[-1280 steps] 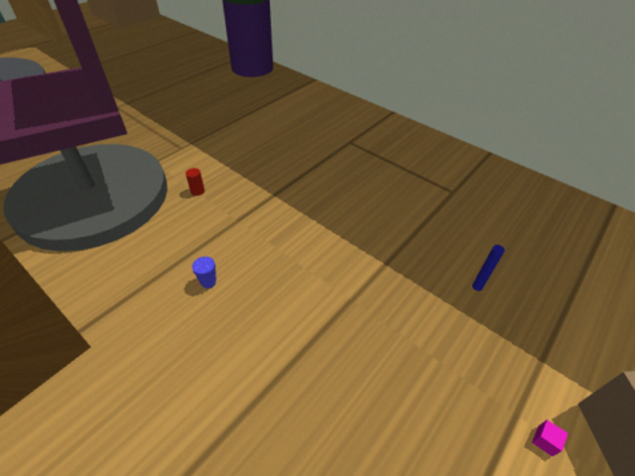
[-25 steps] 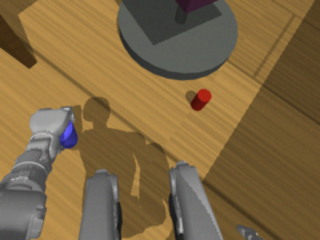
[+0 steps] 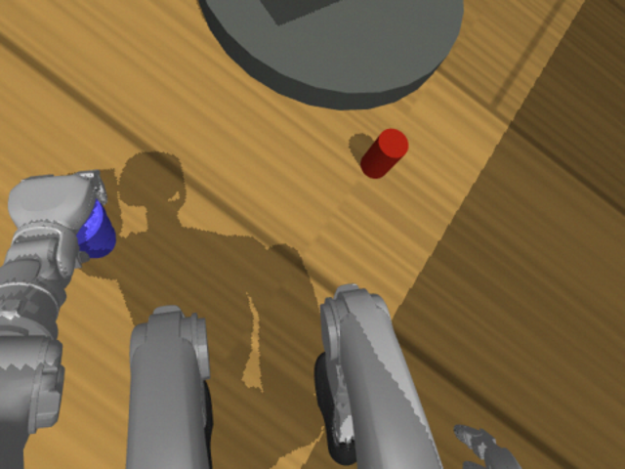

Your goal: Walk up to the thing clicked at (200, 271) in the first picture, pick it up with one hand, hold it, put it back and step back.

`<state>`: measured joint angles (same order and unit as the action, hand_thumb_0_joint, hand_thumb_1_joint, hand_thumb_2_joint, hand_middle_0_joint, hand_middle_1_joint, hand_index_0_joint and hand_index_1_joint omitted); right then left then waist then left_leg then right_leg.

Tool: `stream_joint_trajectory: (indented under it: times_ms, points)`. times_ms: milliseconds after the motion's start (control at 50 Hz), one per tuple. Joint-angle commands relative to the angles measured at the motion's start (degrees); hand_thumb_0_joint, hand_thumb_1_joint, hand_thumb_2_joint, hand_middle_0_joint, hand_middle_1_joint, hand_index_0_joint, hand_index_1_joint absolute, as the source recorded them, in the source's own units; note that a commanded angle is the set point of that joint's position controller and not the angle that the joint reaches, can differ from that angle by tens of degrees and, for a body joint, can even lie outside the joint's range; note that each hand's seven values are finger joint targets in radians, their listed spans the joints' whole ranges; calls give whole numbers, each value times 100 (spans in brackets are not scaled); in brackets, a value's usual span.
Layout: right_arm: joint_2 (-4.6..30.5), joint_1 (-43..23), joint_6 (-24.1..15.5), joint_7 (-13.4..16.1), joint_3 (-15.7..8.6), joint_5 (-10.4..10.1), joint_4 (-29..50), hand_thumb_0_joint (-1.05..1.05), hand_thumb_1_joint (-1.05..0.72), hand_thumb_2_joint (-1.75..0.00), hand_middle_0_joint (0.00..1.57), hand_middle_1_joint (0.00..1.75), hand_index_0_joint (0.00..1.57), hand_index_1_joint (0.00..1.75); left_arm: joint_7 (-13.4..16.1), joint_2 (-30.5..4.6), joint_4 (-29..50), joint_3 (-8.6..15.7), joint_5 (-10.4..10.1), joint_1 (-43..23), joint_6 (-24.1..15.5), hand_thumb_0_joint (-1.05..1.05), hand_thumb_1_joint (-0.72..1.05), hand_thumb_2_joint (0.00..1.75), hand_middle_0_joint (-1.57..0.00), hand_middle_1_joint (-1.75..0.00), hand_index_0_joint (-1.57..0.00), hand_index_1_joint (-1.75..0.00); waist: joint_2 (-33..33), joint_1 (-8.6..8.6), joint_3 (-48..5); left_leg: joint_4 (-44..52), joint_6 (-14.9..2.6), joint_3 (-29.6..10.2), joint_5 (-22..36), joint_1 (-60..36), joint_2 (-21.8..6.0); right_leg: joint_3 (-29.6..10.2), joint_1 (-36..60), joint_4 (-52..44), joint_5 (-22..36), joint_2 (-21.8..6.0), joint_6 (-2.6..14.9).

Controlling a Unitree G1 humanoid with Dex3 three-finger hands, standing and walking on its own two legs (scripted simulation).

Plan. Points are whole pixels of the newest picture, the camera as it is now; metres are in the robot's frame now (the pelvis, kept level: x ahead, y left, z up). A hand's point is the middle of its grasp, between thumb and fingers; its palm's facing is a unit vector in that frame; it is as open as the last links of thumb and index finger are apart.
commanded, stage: crouch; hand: left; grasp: from above
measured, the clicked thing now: (84, 230) +0.44 +0.26 -0.22
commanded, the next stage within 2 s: lower in 0.38 s
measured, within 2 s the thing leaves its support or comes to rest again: rests again in 1.10 s
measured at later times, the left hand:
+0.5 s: hand (85, 231) +0.44 +0.26 -0.22, palm faces -0.46 -0.05 -0.89, open 10.2 cm
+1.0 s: hand (102, 238) +0.45 +0.26 -0.29, palm faces -0.46 -0.06 -0.88, open 10.2 cm
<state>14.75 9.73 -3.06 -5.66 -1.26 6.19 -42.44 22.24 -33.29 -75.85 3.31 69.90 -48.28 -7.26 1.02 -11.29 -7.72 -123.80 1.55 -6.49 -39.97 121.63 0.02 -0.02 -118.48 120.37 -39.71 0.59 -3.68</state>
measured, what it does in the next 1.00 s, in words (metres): lowers itself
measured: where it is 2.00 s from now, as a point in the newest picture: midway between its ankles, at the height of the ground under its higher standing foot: (269, 440)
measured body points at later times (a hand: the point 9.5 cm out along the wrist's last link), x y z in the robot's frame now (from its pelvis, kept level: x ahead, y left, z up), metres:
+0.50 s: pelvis -0.01 +0.00 -0.05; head +0.22 +0.05 +0.33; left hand +0.46 +0.26 -0.17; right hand +0.03 -0.27 -0.16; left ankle +0.07 +0.13 -0.37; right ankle +0.09 -0.14 -0.37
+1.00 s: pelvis -0.01 +0.00 -0.09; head +0.25 +0.07 +0.28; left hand +0.47 +0.26 -0.24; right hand +0.02 -0.27 -0.19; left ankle +0.07 +0.13 -0.37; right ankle +0.09 -0.14 -0.37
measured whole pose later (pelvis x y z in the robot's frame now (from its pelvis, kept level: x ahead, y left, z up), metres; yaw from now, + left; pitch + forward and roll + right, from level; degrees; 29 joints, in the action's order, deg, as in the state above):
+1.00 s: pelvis -0.01 +0.00 -0.09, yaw -3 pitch +34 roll -8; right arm 15.4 8.5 -5.3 -8.7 3.8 9.6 -43.7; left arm 28.5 -40.4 -87.2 6.3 73.8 -54.2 -10.5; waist -1.1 -15.6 -1.3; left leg -140.0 1.5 -9.0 -39.7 134.8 1.0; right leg 0.9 -130.4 134.9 -39.3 2.0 -3.6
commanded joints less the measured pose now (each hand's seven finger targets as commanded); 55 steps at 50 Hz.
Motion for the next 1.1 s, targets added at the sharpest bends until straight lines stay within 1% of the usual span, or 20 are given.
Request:
stream_joint_trajectory:
  times_ms: [0, 100, 140, 200, 300, 360, 420, 460, 500, 540, 580, 620, 660, 720, 760, 860, 900, 960, 1020, 1080]
  points:
    - [1273, 1200, -39, 31, -394, 25, 89, 0, -91, -90, 20, 30, 20, 30, 297, -1420, 892, 219, 11, -2031, -112, 0, 43, 111, -79, -109, -81, -107, 1352, -44, -3821, 1234, -213, 480, 1427, -3073, 59, 611, 1587, -1050, 1547, 58, 556]
    - [1269, 1171, -24, -9, -370, 67, 72, 0, -92, -90, 20, 30, 20, 30, 380, -1655, 955, 314, 53, -2227, -179, 0, 43, 113, -79, -110, -81, -108, 1377, -14, -4146, 973, -247, 546, 1387, -2997, 65, 607, 1650, -908, 1560, 108, 549]
    - [1276, 1218, -37, -28, -343, 80, 63, 0, -91, -90, 20, 30, 20, 30, 421, -1648, 760, 328, 67, -2241, -174, 0, 43, 113, -78, -111, -80, -108, 1344, -123, -3919, 953, -254, 552, 1226, -2786, 77, 619, 1554, -875, 1428, 86, 540]
    - [1326, 1178, -40, -22, -322, 91, -2, 0, -91, -90, 20, 30, 20, 30, 445, -1824, 709, 369, 133, -2464, -203, 0, 40, 113, -78, -108, -79, -106, 1484, -72, -4012, 875, -243, 540, 1110, -2820, 69, 647, 1306, -758, 1300, 107, 571]
    - [1317, 1171, -70, -49, -243, 130, -44, 0, -91, -90, 20, 30, 20, 30, 487, -1743, 432, 312, 140, -2571, -212, 0, 42, 113, -78, -109, -80, -107, 1462, -193, -3709, 714, -268, 564, 942, -2419, 92, 670, 1166, -633, 1191, 106, 564]
    - [1346, 1168, -73, -43, -214, 116, -62, 0, -91, -90, 20, 30, 20, 30, 507, -1894, 348, 342, 177, -2627, -194, 0, 42, 114, -78, -109, -79, -108, 1455, -154, -3831, 664, -270, 567, 972, -2381, 102, 687, 1175, -548, 1215, 121, 571]
    - [1384, 1154, -102, -63, -178, 135, -89, 0, -91, -90, 20, 30, 20, 30, 462, -1724, 176, 215, 176, -2695, -186, 0, 43, 117, -80, -109, -81, -108, 1497, -237, -3624, 616, -251, 513, 899, -2430, 81, 735, 891, -479, 1152, 123, 587]
    - [1387, 1166, -101, -67, -161, 127, -76, 0, -91, -90, 20, 30, 20, 30, 475, -1927, 157, 308, 173, -2688, -204, 0, 42, 116, -80, -108, -81, -107, 1542, -187, -3698, 551, -268, 555, 935, -2296, 108, 723, 1031, -434, 1197, 132, 585]
    - [1364, 1145, -105, -72, -127, 133, -100, 0, -91, -90, 20, 30, 20, 30, 482, -1817, -23, 242, 159, -2489, -183, 0, 40, 115, -80, -105, -81, -105, 1367, -166, -3550, 533, -277, 568, 875, -2126, 115, 734, 1019, -430, 1136, 141, 576]
    - [1384, 1143, -130, -76, -101, 149, -111, 0, -91, -90, 20, 30, 20, 30, 445, -1713, -170, 130, 140, -2726, -222, 0, 42, 114, -81, -107, -81, -106, 1266, -354, -3310, 391, -304, 556, 800, -1955, 100, 747, 865, -419, 1101, 160, 560]
    - [1399, 1122, -143, -86, -65, 172, -112, 0, -91, -90, 20, 30, 20, 30, 448, -1779, -257, 128, 141, -2678, -268, 0, 41, 114, -81, -105, -81, -105, 1249, -322, -3405, 276, -305, 550, 881, -1882, 106, 753, 991, -340, 1180, 171, 554]
    - [1458, 1165, -157, -95, -37, 187, -115, 0, -91, -90, 20, 30, 20, 30, 511, -2033, -128, 294, 193, -2765, -324, 0, 43, 113, -81, -106, -82, -105, 1386, -289, -3486, 256, -281, 514, 980, -1956, 108, 810, 911, -196, 1229, 153, 558]
    - [1434, 1110, -173, -117, -16, 214, -124, 0, -91, -90, 20, 30, 20, 30, 534, -1841, -185, 159, 218, -2760, -369, 0, 46, 114, -84, -107, -85, -106, 1430, -349, -3496, 152, -279, 509, 1014, -1991, 91, 828, 875, -149, 1299, 190, 558]
    - [1496, 1096, -182, -131, -7, 232, -102, 0, -91, -90, 20, 30, 20, 30, 648, -2051, -169, 341, 254, -2624, -397, 0, 46, 115, -83, -109, -84, -107, 1673, -299, -3567, 124, -229, 479, 1160, -2174, 90, 881, 753, 36, 1402, 173, 572]
    - [1517, 1116, -187, -155, -3, 277, -81, 0, -91, -90, 20, 30, 20, 30, 725, -2040, -110, 346, 310, -2712, -413, 0, 48, 114, -83, -110, -85, -108, 1702, -415, -3556, 48, -234, 470, 1167, -2124, 85, 905, 741, 96, 1442, 180, 567]
    - [1569, 1051, -211, -195, -13, 309, -85, 0, -91, -90, 20, 30, 20, 30, 906, -2295, 47, 544, 318, -2673, -376, 0, 48, 115, -84, -108, -85, -106, 1974, -339, -3583, 20, -215, 464, 1124, -2161, 72, 948, 591, 215, 1382, 178, 575]
    - [1557, 1071, -251, -235, 16, 350, -95, 0, -91, -90, 20, 30, 20, 30, 919, -1996, -192, 364, 337, -2681, -339, 0, 49, 114, -84, -108, -86, -107, 1950, -513, -3359, -24, -205, 426, 1039, -2141, 57, 995, 432, 249, 1324, 193, 572]
    - [1568, 1060, -257, -244, 52, 351, -126, 0, -90, -90, 20, 30, 20, 30, 982, -2182, -209, 458, 278, -2587, -321, 0, 44, 111, -82, -101, -83, -100, 1856, -404, -3510, -151, -241, 450, 1091, -1992, 69, 951, 640, 240, 1406, 220, 559]
    - [1598, 1108, -293, -295, 123, 405, -161, 0, -90, -89, 20, 30, 20, 30, 1009, -2207, -423, 450, 296, -2683, -313, 0, 45, 113, -81, -105, -82, -103, 1682, -575, -3406, -330, -266, 407, 1263, -1835, 48, 979, 728, 309, 1617, 243, 520]
    - [1589, 1091, -312, -327, 178, 427, -168, 0, -90, -90, 20, 30, 20, 30, 1044, -2267, -564, 483, 303, -2567, -334, 0, 46, 112, -82, -104, -84, -103, 1810, -542, -3314, -319, -249, 395, 1274, -1776, 61, 1005, 724, 373, 1598, 258, 530]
